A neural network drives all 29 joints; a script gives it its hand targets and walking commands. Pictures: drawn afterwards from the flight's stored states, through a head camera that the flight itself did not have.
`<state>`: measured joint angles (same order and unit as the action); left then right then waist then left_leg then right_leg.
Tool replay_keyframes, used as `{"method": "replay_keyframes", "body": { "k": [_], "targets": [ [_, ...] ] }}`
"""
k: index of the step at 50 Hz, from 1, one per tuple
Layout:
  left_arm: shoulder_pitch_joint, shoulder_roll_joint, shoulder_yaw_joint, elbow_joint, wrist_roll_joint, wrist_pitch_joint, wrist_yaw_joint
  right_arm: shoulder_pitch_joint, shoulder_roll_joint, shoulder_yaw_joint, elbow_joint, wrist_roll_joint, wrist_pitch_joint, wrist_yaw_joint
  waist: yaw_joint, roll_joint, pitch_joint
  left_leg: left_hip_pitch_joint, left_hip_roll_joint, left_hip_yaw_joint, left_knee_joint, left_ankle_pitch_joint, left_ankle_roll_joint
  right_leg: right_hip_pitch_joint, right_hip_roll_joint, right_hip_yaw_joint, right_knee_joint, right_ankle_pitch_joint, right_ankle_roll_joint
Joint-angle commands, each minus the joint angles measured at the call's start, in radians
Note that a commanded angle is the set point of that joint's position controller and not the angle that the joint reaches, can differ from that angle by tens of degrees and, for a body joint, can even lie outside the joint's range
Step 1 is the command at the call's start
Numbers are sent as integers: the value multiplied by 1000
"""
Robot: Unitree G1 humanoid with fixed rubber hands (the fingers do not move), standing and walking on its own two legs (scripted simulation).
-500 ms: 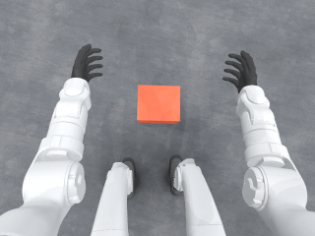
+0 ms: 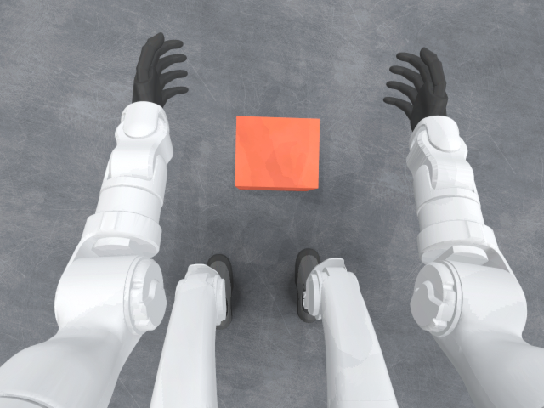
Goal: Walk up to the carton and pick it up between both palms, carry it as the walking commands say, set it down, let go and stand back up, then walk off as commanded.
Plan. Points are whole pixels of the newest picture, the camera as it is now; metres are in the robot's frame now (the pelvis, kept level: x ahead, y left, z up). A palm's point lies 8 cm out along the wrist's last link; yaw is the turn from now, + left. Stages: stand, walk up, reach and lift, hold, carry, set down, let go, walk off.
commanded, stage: reach and lift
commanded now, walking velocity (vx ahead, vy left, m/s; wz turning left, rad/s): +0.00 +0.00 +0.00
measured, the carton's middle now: (275, 158) +0.47 -0.03 -0.52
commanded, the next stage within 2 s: none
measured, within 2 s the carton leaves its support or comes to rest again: neither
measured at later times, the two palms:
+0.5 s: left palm (180, 130) +0.49 +0.15 -0.28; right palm (377, 137) +0.47 -0.21 -0.28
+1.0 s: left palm (197, 147) +0.49 +0.14 -0.42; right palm (354, 152) +0.46 -0.21 -0.42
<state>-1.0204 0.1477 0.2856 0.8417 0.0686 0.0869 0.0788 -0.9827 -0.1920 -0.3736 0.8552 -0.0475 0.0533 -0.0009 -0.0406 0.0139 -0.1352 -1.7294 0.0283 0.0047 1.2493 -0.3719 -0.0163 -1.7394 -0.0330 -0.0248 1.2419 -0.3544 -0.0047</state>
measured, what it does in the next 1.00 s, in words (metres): lowers itself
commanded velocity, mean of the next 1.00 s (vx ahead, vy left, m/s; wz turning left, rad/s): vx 0.00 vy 0.00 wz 0.00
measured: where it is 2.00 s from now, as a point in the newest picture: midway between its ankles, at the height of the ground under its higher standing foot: (264, 301)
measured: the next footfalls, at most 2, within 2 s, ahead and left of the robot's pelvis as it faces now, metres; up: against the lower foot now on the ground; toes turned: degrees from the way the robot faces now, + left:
none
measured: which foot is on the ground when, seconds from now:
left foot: down 0.00-1.00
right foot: down 0.00-1.00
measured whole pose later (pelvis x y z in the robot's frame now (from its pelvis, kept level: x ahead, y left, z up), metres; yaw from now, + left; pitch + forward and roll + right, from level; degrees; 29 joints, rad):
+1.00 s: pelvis -0.05 +0.00 -0.23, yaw +1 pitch +40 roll +1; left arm -1.38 0.33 0.01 1.14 -0.27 0.00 0.15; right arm -1.36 -0.35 -0.02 1.15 0.29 -0.02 -0.13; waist -0.05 0.01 0.30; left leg -2.28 0.02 -0.01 2.12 -0.54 -0.03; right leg -2.30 -0.04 0.00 2.12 -0.51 -0.02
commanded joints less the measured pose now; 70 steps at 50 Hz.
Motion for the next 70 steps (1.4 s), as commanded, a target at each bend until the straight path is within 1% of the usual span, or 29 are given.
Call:
{"method": "replay_keyframes", "body": {
  "k": [1,8,13,16,20,27,34,39,49,51,53,54,58,62,70],
  "targets": [
    [-194,63,-12,-89,-10,-16,21,-188,-102,9,-74,16,-20,-10,-12,10,-867,412,-123,24,31,222,-42,422,112,-25,27,269,48],
    [-244,95,-73,-126,-77,-15,64,-236,-151,62,-86,84,-24,-56,-22,27,-992,372,-128,34,208,235,-47,335,121,-40,198,261,43],
    [-290,133,-113,-134,-133,-5,81,-293,-176,113,-100,138,-12,-83,-21,21,-1033,322,-122,43,303,189,-42,303,116,-45,292,218,38],
    [-317,151,-131,-109,-160,-3,86,-324,-188,140,-80,166,-6,-96,-19,18,-1012,274,-116,47,349,144,-38,273,108,-44,338,176,35],
    [-348,168,-147,-50,-189,-10,87,-355,-196,165,-23,193,-8,-109,-19,15,-955,199,-108,48,405,96,-31,219,96,-36,392,131,32],
    [-399,197,-169,43,-225,-36,84,-405,-211,200,62,224,-30,-123,-23,8,-871,88,-98,40,504,56,-23,151,75,-14,483,96,30],
    [-465,236,-201,97,-266,-63,85,-475,-231,253,102,270,-53,-131,-18,-1,-841,43,-86,32,595,55,-19,143,62,6,567,98,30],
    [-514,256,-229,129,-298,-79,84,-521,-248,287,128,301,-67,-135,-20,-6,-826,32,-78,26,654,62,-18,142,53,17,623,106,31],
    [-586,284,-270,220,-340,-109,76,-594,-265,335,209,340,-93,-131,-20,-9,-748,-15,-64,13,746,78,-19,100,38,34,720,128,35],
    [-597,284,-283,228,-351,-118,73,-601,-254,351,227,359,-101,-128,-14,-8,-742,-12,-62,11,762,91,-20,99,36,37,738,144,37],
    [-595,271,-300,278,-366,-121,67,-609,-244,376,272,378,-102,-120,-7,-11,-701,-36,-56,8,774,84,-18,68,32,39,753,136,38],
    [-594,271,-301,281,-368,-122,64,-613,-244,379,270,382,-104,-117,-4,-11,-700,-37,-54,6,778,85,-17,69,31,39,757,138,38],
    [-596,276,-305,272,-379,-127,64,-617,-253,387,258,394,-109,-118,-2,-14,-740,-16,-55,10,793,96,-17,93,29,33,775,153,38],
    [-592,260,-313,279,-383,-126,61,-614,-241,391,263,400,-107,-113,-4,-9,-713,-20,-56,11,795,85,-14,72,31,29,777,141,35],
    [-605,242,-297,293,-365,-128,58,-615,-224,364,288,367,-109,-113,-10,-13,-648,-54,-63,7,785,65,-14,31,37,30,769,122,36]
  ]
}}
